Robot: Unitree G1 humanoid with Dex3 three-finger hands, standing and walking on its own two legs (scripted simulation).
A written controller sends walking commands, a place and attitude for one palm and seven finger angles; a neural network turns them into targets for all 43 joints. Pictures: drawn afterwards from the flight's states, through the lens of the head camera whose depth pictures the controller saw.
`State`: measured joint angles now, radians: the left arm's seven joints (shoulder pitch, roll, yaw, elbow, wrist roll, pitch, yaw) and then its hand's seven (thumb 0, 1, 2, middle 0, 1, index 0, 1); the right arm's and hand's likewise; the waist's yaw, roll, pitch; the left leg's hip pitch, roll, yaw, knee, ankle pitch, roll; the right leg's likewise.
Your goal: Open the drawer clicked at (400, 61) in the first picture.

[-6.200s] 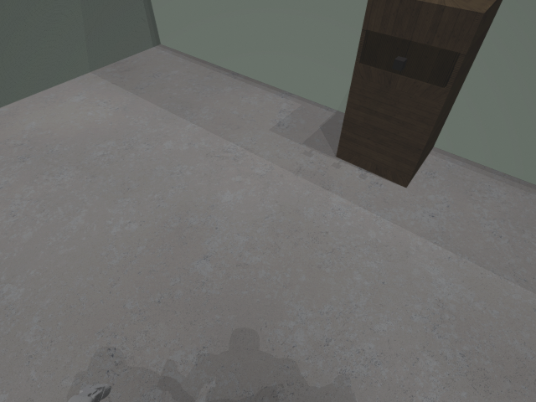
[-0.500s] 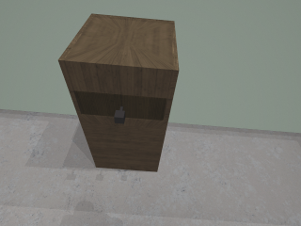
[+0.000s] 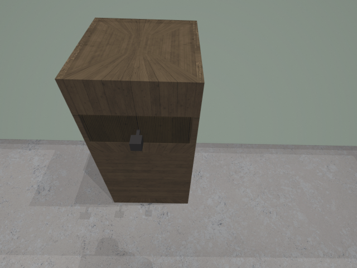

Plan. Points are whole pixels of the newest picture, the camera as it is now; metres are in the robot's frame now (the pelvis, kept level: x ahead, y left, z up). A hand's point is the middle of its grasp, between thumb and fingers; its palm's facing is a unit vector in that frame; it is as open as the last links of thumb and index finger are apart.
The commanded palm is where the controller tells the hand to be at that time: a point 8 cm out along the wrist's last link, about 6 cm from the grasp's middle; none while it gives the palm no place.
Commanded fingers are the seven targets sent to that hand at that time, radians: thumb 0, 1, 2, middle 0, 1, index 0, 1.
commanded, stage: come to a stop and stand still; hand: left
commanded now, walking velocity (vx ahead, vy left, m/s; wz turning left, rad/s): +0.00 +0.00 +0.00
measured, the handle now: (137, 138) +0.55 +0.18 -0.12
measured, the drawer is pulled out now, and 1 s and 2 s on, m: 0.00 0.00 0.00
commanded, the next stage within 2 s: look again from close up in 0.02 s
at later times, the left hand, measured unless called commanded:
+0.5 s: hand out of the picture -0.01 +0.15 -0.18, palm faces +0.04 -0.97 -0.23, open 7.4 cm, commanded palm none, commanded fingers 0.00 0.90 0.90 -0.20 -0.30 -0.20 -0.30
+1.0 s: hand out of the picture -0.02 +0.13 -0.19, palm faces +0.08 -0.98 -0.17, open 7.4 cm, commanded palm none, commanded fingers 0.00 0.90 0.90 -0.20 -0.30 -0.20 -0.30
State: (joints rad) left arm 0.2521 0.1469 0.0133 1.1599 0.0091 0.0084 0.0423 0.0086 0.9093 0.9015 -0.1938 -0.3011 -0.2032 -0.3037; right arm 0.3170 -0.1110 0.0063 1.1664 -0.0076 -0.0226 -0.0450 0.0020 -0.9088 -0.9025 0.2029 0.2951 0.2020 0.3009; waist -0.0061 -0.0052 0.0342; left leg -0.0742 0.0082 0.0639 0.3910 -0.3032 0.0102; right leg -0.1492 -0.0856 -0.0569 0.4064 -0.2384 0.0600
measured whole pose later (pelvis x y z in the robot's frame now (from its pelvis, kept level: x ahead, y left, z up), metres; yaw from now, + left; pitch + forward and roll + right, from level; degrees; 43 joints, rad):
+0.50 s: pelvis -0.01 -0.03 -0.01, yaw +1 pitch -2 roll +1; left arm 0.29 0.14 -0.01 1.12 0.01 0.00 0.03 0.01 0.91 0.90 -0.19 -0.30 -0.20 -0.30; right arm 0.30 -0.17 0.02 1.07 -0.01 -0.01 -0.03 0.01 -0.92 -0.90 0.20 0.29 0.20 0.30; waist 0.00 0.04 0.02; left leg -0.12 0.04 0.04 0.49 -0.34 -0.03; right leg -0.21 -0.06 -0.07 0.55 -0.31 0.02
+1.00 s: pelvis +0.01 -0.04 -0.02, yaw +1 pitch +0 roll +0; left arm 0.33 0.14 0.03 1.11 0.02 0.00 0.01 0.01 0.90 0.90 -0.20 -0.30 -0.21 -0.30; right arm 0.38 -0.15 0.01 1.11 -0.03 -0.01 -0.02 0.00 -0.91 -0.90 0.20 0.29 0.20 0.30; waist 0.00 0.00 0.01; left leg -0.16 0.07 0.02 0.57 -0.41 -0.04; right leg -0.23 -0.04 -0.10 0.61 -0.37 -0.02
